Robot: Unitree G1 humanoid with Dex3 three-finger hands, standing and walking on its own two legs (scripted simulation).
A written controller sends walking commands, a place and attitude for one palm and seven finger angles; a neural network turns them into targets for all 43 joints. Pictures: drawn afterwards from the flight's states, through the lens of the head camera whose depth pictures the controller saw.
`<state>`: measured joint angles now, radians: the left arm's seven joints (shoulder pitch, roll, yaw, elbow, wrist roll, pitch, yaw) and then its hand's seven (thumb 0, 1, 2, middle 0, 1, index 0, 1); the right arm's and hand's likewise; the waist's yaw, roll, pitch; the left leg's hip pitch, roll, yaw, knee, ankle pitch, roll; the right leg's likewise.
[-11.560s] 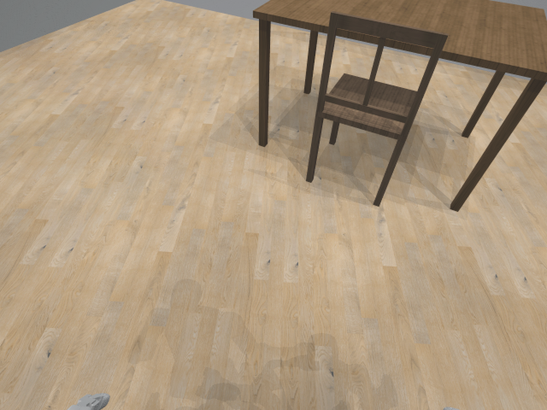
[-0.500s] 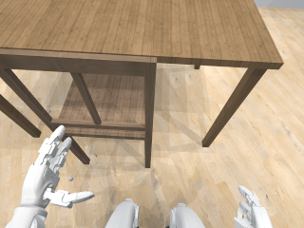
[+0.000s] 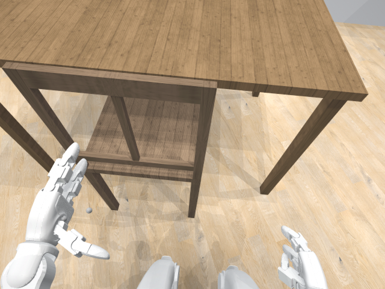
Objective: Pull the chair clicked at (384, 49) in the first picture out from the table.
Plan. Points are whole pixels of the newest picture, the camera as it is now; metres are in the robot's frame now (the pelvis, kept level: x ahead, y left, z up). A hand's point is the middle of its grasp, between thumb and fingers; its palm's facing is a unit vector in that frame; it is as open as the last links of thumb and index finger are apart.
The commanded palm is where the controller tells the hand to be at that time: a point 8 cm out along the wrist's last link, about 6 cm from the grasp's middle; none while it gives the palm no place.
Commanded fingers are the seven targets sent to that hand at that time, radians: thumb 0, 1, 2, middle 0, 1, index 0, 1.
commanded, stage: raise the hand toward the chair's back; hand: left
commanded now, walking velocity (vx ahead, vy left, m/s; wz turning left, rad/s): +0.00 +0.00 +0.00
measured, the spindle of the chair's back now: (128, 132) +0.47 +0.21 -0.02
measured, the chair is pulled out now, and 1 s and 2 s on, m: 0.00 0.00 0.00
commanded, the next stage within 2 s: aim the fingers beside a spindle in 0.54 s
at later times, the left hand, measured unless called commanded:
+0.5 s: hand (112, 208) +0.25 +0.17 +0.05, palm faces +0.01 -1.00 -0.06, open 17.0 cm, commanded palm +0.23 +0.23 +0.06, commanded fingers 0.00 -0.50 0.30 -0.06 -0.08 -0.06 -0.08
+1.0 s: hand (112, 198) +0.27 +0.18 +0.04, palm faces +0.01 -1.00 -0.05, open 17.0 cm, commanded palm +0.24 +0.23 +0.04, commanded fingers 0.00 -0.50 0.30 -0.06 -0.08 -0.06 -0.08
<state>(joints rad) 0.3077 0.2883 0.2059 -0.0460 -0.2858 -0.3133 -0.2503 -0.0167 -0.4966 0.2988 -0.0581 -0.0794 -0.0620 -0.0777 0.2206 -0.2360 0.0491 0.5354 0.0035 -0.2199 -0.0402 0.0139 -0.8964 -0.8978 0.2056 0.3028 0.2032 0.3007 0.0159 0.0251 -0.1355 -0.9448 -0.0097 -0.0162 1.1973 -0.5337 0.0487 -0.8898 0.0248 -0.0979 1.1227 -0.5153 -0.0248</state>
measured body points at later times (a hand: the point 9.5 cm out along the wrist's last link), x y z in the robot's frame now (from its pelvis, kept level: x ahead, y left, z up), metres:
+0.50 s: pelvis +0.01 -0.03 +0.00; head +0.08 -0.03 +0.44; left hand +0.24 +0.23 +0.05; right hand +0.19 -0.27 -0.08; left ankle +0.02 +0.08 -0.65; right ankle +0.02 -0.11 -0.65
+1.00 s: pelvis +0.00 -0.03 -0.01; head +0.08 -0.02 +0.43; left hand +0.26 +0.23 +0.05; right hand +0.17 -0.27 -0.09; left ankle +0.02 +0.08 -0.65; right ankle +0.02 -0.11 -0.65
